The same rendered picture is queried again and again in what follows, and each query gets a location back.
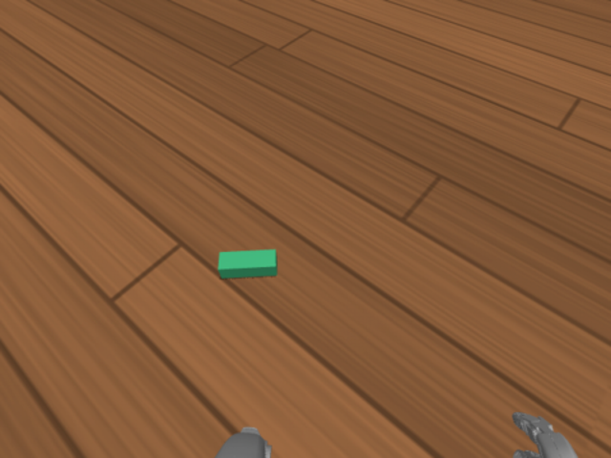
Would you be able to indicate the carton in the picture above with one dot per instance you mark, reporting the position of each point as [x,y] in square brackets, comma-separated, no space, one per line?
[241,264]

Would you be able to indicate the right robot hand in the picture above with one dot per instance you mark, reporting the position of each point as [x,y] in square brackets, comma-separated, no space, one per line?
[550,444]

